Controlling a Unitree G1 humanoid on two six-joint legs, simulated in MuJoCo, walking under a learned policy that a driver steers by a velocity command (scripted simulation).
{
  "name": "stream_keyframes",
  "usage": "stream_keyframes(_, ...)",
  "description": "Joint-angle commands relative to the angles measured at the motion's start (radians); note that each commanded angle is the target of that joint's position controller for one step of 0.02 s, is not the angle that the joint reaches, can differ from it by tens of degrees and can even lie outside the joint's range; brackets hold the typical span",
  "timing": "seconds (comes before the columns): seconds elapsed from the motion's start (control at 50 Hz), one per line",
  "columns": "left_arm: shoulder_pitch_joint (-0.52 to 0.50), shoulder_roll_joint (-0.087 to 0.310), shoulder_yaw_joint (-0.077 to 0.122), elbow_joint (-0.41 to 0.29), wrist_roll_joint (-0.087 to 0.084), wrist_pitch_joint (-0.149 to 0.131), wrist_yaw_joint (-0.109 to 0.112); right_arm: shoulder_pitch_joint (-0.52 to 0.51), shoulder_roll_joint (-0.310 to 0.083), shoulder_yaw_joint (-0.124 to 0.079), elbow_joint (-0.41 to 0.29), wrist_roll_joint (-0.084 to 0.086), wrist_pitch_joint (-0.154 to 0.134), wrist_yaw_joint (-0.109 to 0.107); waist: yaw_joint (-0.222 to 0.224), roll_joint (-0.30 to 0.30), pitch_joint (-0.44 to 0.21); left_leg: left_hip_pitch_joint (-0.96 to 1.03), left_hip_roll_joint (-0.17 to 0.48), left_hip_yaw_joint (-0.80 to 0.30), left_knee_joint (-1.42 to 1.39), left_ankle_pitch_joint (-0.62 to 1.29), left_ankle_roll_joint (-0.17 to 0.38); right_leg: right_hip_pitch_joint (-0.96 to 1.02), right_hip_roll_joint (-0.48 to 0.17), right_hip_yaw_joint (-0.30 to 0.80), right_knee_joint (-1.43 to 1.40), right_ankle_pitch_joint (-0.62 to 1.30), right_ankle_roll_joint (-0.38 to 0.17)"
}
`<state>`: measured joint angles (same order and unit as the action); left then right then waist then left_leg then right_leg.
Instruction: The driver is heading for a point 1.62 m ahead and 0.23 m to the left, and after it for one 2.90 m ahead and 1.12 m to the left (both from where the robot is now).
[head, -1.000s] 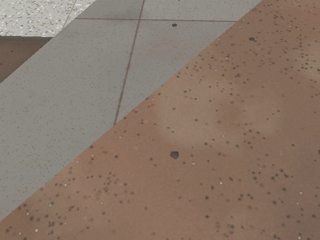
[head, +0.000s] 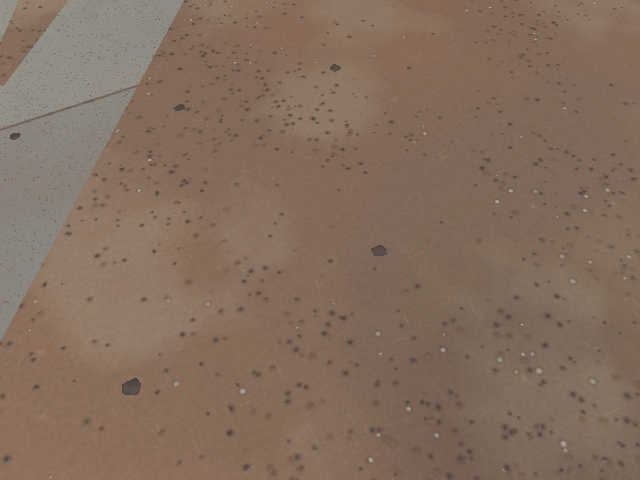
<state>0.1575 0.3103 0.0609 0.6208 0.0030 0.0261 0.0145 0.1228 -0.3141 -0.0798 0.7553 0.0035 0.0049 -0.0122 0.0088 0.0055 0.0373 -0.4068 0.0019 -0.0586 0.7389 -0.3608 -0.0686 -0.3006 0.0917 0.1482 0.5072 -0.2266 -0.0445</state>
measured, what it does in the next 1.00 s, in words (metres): steps on the spot: left foot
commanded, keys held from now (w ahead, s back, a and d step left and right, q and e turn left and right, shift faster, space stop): no key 0.94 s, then w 0.06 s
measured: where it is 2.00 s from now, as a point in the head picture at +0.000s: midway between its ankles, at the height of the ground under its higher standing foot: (355, 457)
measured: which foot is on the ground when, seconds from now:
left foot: up 0.00-0.04, down 0.06-1.00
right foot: down 0.00-1.00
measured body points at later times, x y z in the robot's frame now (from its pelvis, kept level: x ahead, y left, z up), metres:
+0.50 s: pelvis +0.02 +0.03 -0.01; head +0.03 +0.02 +0.44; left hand +0.16 +0.28 -0.11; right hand +0.16 -0.23 -0.11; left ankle +0.01 +0.14 -0.74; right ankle +0.02 -0.10 -0.74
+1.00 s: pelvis +0.02 +0.04 -0.01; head +0.03 +0.04 +0.44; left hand +0.15 +0.29 -0.12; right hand +0.13 -0.22 -0.12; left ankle +0.01 +0.14 -0.74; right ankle +0.02 -0.10 -0.74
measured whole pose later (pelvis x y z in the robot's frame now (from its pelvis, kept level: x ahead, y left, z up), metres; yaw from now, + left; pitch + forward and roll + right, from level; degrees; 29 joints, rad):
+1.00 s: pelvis +0.02 +0.04 -0.01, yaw -2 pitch -1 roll +0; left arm 0.22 0.23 0.05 0.78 0.01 0.02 0.04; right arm 0.22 -0.24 -0.01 0.77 -0.01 -0.03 0.00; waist 0.00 0.00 0.02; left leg -0.20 -0.02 0.00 0.54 -0.32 0.02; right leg -0.22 0.04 0.13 0.54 -0.30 0.02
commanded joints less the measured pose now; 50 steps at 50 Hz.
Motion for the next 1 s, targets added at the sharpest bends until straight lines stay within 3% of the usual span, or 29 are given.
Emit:
stream_keyframes(0.02, -0.023, 0.145, 0.033, -0.058, -0.003, -0.005, -0.002, -0.009, -0.082, -0.016, -0.079, 0.002, -0.026, 0.011, -0.002, -0.149, -0.119, 0.07, 0.001, 0.017, -0.14, 0.032, 0.022, 0.107, -0.258, 0.272, -0.08, 0.291, -0.171)
stream_keyframes(0.06, -0.015, 0.107, 0.017, -0.049, -0.006, -0.007, 0.0, 0.036, -0.08, -0.011, -0.075, -0.015, -0.037, 0.019, -0.034, -0.112, -0.124, 0.238, 0.037, -0.006, -0.363, 0.289, 0.059, 0.048, -0.202, 0.247, -0.048, 0.209, -0.097)
stream_keyframes(0.08, 0.024, 0.073, 0.006, -0.046, 0.013, -0.013, 0.002, 0.05, -0.143, -0.02, -0.088, -0.034, -0.038, 0.014, -0.005, 0.018, -0.149, 0.321, 0.182, -0.136, -0.38, 0.481, 0.108, -0.008, -0.128, 0.165, 0.06, 0.051, -0.032)
stream_keyframes(0.1, 0.082, 0.067, 0.009, -0.043, 0.009, -0.02, 0.0, 0.001, -0.164, -0.017, -0.079, -0.043, -0.034, 0.012, 0.072, 0.194, -0.124, 0.266, 0.282, -0.249, -0.371, 0.566, 0.237, -0.046, -0.025, 0.031, 0.109, -0.176, 0.019)
stream_keyframes(0.12, 0.059, 0.104, 0.015, -0.037, 0.021, -0.022, 0.004, -0.037, -0.096, 0.002, -0.094, -0.034, -0.036, 0.011, 0.05, 0.199, -0.119, 0.208, 0.305, -0.284, -0.4, 0.48, 0.292, 0.0, -0.061, 0.003, 0.111, -0.206, 0.056)
stream_keyframes(0.14, 0.028, 0.117, 0.022, -0.036, 0.016, -0.021, 0.005, -0.048, -0.08, 0.008, -0.097, -0.028, -0.038, 0.011, 0.037, 0.177, -0.102, 0.21, 0.258, -0.242, -0.396, 0.407, 0.261, 0.015, -0.071, -0.004, 0.084, -0.145, 0.062)
stream_keyframes(0.18, -0.006, 0.089, 0.016, -0.034, 0.02, -0.008, 0.005, -0.032, -0.101, 0.006, -0.091, -0.016, -0.043, 0.011, 0.017, 0.161, -0.093, 0.203, 0.183, -0.172, -0.372, 0.308, 0.184, 0.068, -0.087, 0.001, 0.001, 0.012, 0.063)
stream_keyframes(0.24, 0.011, 0.079, 0.013, -0.02, 0.012, -0.002, -0.007, -0.005, -0.089, 0.017, -0.094, -0.022, -0.047, 0.014, 0.004, 0.077, -0.067, 0.157, 0.101, -0.07, -0.344, 0.155, 0.112, 0.104, -0.097, 0.015, -0.016, 0.097, 0.019)
stream_keyframes(0.38, 0.019, 0.063, 0.011, 0.009, 0.011, -0.02, -0.006, 0.025, -0.062, 0.029, -0.108, -0.015, -0.039, 0.014, -0.021, -0.028, -0.069, 0.208, 0.063, -0.017, -0.273, 0.221, 0.105, 0.069, -0.111, 0.043, -0.04, 0.142, 0.016)
stream_keyframes(0.94, 0.052, 0.028, 0.011, 0.096, 0.007, -0.014, 0.027, 0.079, -0.036, 0.041, -0.053, -0.012, -0.048, 0.008, -0.01, -0.006, -0.042, 0.173, 0.048, -0.019, -0.307, 0.2, 0.105, 0.125, -0.106, 0.027, -0.036, 0.173, 0.045)
stream_keyframes(0.96, 0.068, 0.019, 0.008, 0.109, 0.007, -0.013, 0.028, 0.094, -0.031, 0.043, -0.043, -0.014, -0.047, 0.007, -0.009, 0.001, -0.062, 0.179, 0.042, -0.017, -0.322, 0.109, 0.109, 0.133, -0.093, 0.012, -0.035, 0.097, 0.045)
stream_keyframes(1.0, 0.077, 0.02, 0.011, 0.121, -0.001, -0.014, 0.031, 0.109, -0.069, 0.031, -0.033, -0.004, -0.039, 0.001, -0.018, 0.053, -0.014, 0.162, 0.055, -0.07, -0.372, -0.209, 0.154, 0.047, -0.038, -0.053, 0.029, -0.183, 0.036)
